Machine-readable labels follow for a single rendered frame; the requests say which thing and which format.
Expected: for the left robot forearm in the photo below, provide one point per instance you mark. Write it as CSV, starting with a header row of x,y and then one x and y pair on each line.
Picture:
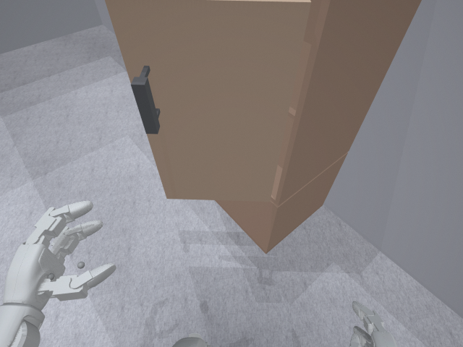
x,y
20,325

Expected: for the left robot shin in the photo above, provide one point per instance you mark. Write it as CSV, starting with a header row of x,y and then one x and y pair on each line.
x,y
195,335

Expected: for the cupboard door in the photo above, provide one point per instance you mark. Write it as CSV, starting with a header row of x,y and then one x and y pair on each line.
x,y
222,73

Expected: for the handle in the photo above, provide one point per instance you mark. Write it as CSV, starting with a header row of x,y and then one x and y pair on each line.
x,y
144,99

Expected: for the right robot hand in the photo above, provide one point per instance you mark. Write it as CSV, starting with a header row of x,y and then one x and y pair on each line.
x,y
374,326

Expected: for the left robot hand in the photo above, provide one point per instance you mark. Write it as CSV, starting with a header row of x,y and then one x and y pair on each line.
x,y
26,281

